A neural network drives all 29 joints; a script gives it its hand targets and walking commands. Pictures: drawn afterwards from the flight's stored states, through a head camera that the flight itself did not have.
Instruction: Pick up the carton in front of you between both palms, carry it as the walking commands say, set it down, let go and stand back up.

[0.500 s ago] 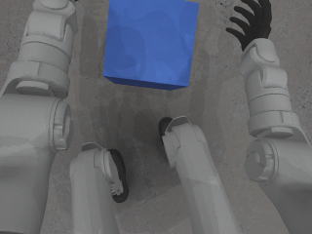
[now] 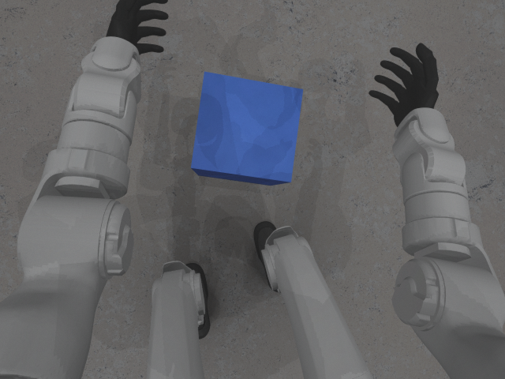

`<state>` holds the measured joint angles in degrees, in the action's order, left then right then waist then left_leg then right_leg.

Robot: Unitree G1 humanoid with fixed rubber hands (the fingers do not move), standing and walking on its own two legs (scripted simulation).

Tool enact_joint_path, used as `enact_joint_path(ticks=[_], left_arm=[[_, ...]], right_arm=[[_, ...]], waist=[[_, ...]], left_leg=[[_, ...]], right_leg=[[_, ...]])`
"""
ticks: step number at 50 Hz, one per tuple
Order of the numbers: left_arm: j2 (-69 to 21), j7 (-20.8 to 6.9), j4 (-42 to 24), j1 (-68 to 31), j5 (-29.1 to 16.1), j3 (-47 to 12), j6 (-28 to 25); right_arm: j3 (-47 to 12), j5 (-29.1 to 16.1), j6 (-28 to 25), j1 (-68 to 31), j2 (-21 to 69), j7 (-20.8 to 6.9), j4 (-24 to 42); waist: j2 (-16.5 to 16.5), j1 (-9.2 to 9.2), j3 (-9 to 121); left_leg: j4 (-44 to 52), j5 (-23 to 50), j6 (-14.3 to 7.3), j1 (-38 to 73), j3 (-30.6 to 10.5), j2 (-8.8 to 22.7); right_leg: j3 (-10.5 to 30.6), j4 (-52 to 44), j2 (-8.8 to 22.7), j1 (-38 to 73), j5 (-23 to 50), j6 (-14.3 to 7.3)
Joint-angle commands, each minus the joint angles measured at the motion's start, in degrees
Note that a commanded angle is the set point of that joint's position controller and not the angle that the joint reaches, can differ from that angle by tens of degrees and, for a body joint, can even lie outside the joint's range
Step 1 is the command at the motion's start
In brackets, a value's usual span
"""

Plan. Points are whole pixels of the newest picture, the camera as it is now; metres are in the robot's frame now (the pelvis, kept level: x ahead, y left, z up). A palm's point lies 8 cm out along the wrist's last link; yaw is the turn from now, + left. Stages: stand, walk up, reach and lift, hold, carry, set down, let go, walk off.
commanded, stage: set down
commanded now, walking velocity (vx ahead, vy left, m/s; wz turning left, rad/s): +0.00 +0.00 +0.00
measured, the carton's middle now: (243, 138) +0.49 -0.11 -0.45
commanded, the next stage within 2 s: let go in 0.12 s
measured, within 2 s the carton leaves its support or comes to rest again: neither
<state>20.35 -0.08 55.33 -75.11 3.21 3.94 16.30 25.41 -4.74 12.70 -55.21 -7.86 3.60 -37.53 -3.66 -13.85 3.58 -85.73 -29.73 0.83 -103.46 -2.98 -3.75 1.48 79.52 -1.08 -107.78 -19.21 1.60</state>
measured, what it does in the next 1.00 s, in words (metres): rises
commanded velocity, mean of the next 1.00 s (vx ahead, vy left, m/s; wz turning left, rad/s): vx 0.00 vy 0.00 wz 0.00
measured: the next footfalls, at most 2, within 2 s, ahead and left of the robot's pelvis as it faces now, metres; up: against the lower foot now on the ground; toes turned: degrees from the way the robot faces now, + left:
none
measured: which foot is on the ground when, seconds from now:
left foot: down 0.00-1.00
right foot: down 0.00-1.00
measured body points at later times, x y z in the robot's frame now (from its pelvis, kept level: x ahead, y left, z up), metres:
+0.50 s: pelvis +0.04 -0.02 +0.13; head +0.28 -0.02 +0.51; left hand +0.47 +0.11 +0.01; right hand +0.37 -0.28 +0.02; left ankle +0.05 +0.12 -0.54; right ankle +0.12 -0.12 -0.54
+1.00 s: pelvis +0.11 -0.01 +0.20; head +0.19 +0.00 +0.64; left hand +0.35 +0.19 +0.10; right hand +0.27 -0.25 +0.12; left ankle +0.05 +0.12 -0.54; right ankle +0.12 -0.12 -0.54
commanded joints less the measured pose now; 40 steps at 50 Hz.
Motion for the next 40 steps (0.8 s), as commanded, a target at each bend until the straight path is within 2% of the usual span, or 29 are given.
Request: enact_joint_path(ticks=[1, 7, 11, 17, 21, 24, 27, 30, 36, 40], left_arm=[[3.8, -0.4, -5.4, -15.7, 0.6, 1.5, -1.6], [2.9, -1.2, -3.1, -12.9, 1.3, 3.0, -2.6], [-0.1, -0.4, -4.5, -5.4, 3.1, 5.2, -3.6], [-8.2, 4.1, -16.0, 12.6, 6.5, 8.9, -5.5], [-12.4, 7.6, -25.4, 22.0, 6.6, 8.9, -7.0], [-13.7, 8.9, -29.0, 29.1, 5.8, 8.4, -8.3], [-14.0, 8.9, -29.3, 37.1, 4.8, 7.6, -9.7], [-13.2, 8.1, -28.3, 45.0, 3.7, 6.6, -11.4], [-10.6, 5.8, -26.5, 58.2, 2.5, 5.3, -14.7], [-9.3, 4.6, -26.9, 65.3, 2.2, 4.6, -16.3]], right_arm=[[1.0, 1.1, -1.4, -8.1, -7.0, -0.3, 6.2], [1.4, 2.9, -2.2, -6.4, -5.7, -1.0, 5.1], [0.6, 4.8, -3.2, -0.4, -4.9, -2.6, 6.4], [-3.2, 7.9, -5.2, 13.2, -5.9, -7.2, 11.1], [-7.1, 8.6, -6.6, 21.0, -7.3, -9.7, 13.3], [-10.5, 8.1, -7.5, 27.2, -7.7, -10.7, 13.2], [-13.7, 7.3, -8.4, 33.9, -8.1, -11.2, 13.2], [-16.6, 6.1, -9.4, 40.9, -8.2, -11.1, 14.1], [-21.6, 3.5, -11.3, 54.3, -7.0, -9.6, 18.8], [-23.5, 2.7, -12.1, 60.8, -7.5, -8.5, 22.0]], waist=[[-8.5, -3.82, 57.6], [-7.1, -3.22, 54.3], [-6.1, -2.05, 57.3], [-4.5, 0.25, 58.8], [-2.6, 1.19, 50.2], [-1.0, 2.11, 42.3], [1.3, 3.01, 35.5], [3.6, 3.98, 30.4], [7.4, 5.80, 24.5], [7.1, 7.32, 20.0]], left_leg=[[12.7, 12.9, 0.1, 28.7, 4.2, -3.0], [19.3, 13.8, 0.2, 32.1, 3.5, -2.7], [23.6, 18.5, 0.5, 37.6, 3.3, -2.7], [31.1, 25.9, 1.6, 47.8, 2.4, -2.4], [37.2, 20.3, 2.1, 50.3, 2.6, -2.2], [41.1, 14.0, 2.0, 51.2, 3.2, -2.0], [44.3, 10.1, 1.7, 52.2, 3.7, -1.8], [46.8, 9.2, 1.2, 53.5, 3.8, -1.6], [50.7, 11.4, -0.2, 57.3, 3.4, -1.2], [54.4, 13.8, -0.9, 63.4, 3.0, -0.7]], right_leg=[[-8.4, -7.7, -2.4, 42.0, 25.0, 3.2], [-8.1, -13.7, -2.1, 46.0, 24.7, 3.1], [-8.0, -17.1, -2.1, 52.3, 28.0, 2.8], [-6.8, -22.7, -2.1, 63.9, 32.2, 1.1], [-5.2, -27.4, -1.8, 71.1, 27.7, -0.1], [-4.0, -30.9, -1.4, 75.8, 22.6, -0.3], [-2.7, -34.3, -0.9, 81.1, 19.5, -0.2], [-1.2, -37.4, -0.3, 86.9, 19.7, 0.2], [2.1, -41.5, 0.7, 99.6, 28.8, 1.1], [2.7, -44.2, 0.7, 103.9, 33.3, 1.3]])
